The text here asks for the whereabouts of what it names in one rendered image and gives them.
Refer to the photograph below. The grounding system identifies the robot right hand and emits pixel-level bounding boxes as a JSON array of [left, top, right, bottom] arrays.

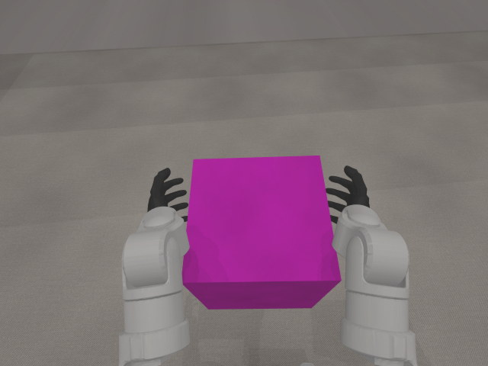
[[326, 166, 370, 224]]

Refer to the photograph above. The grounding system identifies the robot right forearm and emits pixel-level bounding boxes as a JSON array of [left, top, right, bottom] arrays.
[[332, 204, 418, 366]]

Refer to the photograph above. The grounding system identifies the robot left forearm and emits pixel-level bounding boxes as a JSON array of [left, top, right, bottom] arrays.
[[118, 207, 190, 366]]

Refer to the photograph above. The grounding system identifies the carton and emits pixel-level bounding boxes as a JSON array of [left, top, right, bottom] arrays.
[[182, 156, 342, 310]]

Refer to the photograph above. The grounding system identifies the robot left hand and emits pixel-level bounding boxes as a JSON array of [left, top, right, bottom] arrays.
[[147, 168, 188, 222]]

